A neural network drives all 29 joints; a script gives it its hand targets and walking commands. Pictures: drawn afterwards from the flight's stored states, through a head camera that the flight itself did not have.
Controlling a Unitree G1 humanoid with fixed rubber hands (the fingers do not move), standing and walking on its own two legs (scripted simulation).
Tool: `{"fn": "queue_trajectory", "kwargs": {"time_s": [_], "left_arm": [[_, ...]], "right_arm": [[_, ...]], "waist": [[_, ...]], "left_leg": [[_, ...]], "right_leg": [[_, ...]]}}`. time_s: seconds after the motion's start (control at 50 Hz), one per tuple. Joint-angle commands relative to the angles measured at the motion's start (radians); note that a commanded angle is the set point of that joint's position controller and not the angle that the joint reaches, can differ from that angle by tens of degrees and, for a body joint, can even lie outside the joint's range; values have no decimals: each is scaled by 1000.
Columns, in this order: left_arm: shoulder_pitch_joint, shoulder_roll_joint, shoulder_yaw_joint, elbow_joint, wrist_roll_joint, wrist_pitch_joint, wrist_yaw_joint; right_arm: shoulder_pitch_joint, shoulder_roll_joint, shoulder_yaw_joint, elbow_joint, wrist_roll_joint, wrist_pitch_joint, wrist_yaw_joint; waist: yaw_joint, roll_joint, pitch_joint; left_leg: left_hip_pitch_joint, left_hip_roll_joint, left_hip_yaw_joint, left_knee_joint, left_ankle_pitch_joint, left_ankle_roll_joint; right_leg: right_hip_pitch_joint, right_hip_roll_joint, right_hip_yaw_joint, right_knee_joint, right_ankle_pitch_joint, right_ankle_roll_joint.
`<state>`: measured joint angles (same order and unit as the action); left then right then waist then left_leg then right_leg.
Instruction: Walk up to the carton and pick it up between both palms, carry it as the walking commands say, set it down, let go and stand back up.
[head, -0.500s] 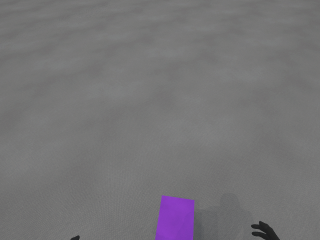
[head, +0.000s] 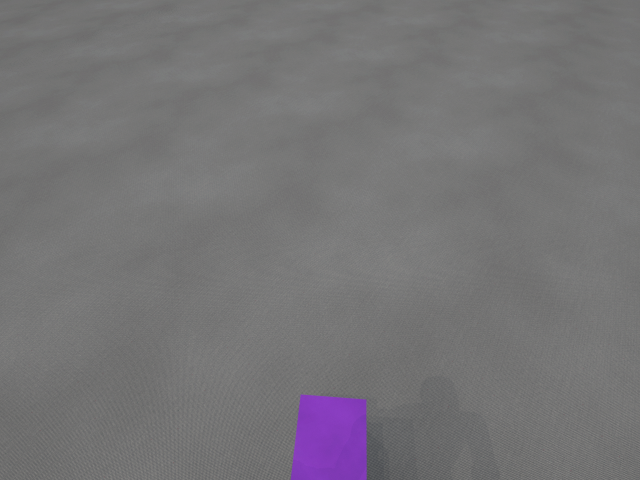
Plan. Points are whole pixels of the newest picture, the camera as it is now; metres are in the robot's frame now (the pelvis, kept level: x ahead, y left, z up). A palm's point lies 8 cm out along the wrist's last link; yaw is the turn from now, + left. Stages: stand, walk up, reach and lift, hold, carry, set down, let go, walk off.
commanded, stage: stand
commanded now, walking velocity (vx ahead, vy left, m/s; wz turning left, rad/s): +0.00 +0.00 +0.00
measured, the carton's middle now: (330, 455) +0.35 +0.00 -0.66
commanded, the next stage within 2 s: none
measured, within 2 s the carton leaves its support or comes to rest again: neither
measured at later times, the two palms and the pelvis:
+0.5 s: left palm out of the picture +0.06 +0.24 -0.11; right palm out of the picture +0.00 -0.27 -0.12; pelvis -0.02 +0.00 +0.00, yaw -2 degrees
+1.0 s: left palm out of the picture +0.03 +0.24 -0.12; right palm out of the picture -0.05 -0.25 -0.13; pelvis -0.03 +0.00 +0.01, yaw -3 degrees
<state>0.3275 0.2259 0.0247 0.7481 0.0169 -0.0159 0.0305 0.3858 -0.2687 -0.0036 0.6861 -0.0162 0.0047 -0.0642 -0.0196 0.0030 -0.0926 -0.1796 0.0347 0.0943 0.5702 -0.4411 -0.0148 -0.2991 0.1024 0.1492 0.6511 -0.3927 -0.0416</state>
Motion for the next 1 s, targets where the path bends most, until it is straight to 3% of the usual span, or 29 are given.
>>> {"fn": "queue_trajectory", "kwargs": {"time_s": [0.0, 0.02, 0.1, 0.24, 0.3, 0.36, 0.52, 0.58, 0.68, 0.8, 0.98], "left_arm": [[38, 120, 25, -47, 1, -6, 5], [27, 133, 27, -46, -1, -4, 6], [15, 118, 23, -53, 5, 4, 6], [27, 127, 24, -43, 7, 4, 4], [26, 118, 23, -40, 4, 6, 8], [23, 117, 23, -34, 6, 4, 6], [30, 110, 19, -14, 3, 10, 7], [29, 121, 22, 2, 5, 9, 6], [23, 102, 18, 27, 0, 6, 12], [31, 100, 19, 64, -1, 14, 13], [25, 93, 11, 125, -4, 18, 14]], "right_arm": [[45, -112, -26, -42, 1, -5, -1], [36, -119, -30, -45, 0, -5, 0], [50, -119, -29, -32, -4, 2, 1], [67, -109, -28, -4, -6, 9, 4], [63, -102, -27, 5, -6, 6, 7], [71, -113, -29, 16, -7, 8, 6], [84, -97, -26, 49, -8, 16, 9], [94, -91, -28, 64, -4, 14, 13], [98, -101, -30, 92, -6, 11, 11], [104, -64, -20, 126, -7, 12, 11], [120, -64, -25, 182, -6, 16, 12]], "waist": [[4, -3, 56], [3, -35, 62], [0, -34, 71], [5, -27, 98], [3, -9, 114], [2, -27, 99], [5, -22, 112], [2, -49, 120], [1, -19, 113], [6, 6, 129], [3, -35, 137]], "left_leg": [[34, 80, -32, -49, 384, 32], [16, 76, -30, -51, 363, 31], [18, 71, -24, -64, 253, 35], [17, 70, -18, -81, 223, 42], [32, 78, -18, -87, 254, 44], [32, 89, -18, -88, 279, 48], [46, 68, -6, -96, 203, 44], [47, 63, -5, -100, 162, 43], [65, 87, -7, -111, 273, 48], [57, 96, -11, -128, 261, 53], [74, 83, -2, -129, 218, 51]], "right_leg": [[-37, -107, 74, -74, 523, -8], [-27, -105, 75, -76, 526, -9], [-46, -101, 84, -91, 469, -9], [-57, -100, 98, -103, 449, -11], [-80, -95, 94, -99, 437, -11], [-60, -91, 78, -93, 444, -9], [-65, -98, 111, -119, 444, -12], [-70, -102, 118, -139, 429, -13], [-51, -91, 86, -116, 457, -8], [-46, -92, 72, -113, 434, -6], [-40, -100, 92, -148, 433, -8]]}}
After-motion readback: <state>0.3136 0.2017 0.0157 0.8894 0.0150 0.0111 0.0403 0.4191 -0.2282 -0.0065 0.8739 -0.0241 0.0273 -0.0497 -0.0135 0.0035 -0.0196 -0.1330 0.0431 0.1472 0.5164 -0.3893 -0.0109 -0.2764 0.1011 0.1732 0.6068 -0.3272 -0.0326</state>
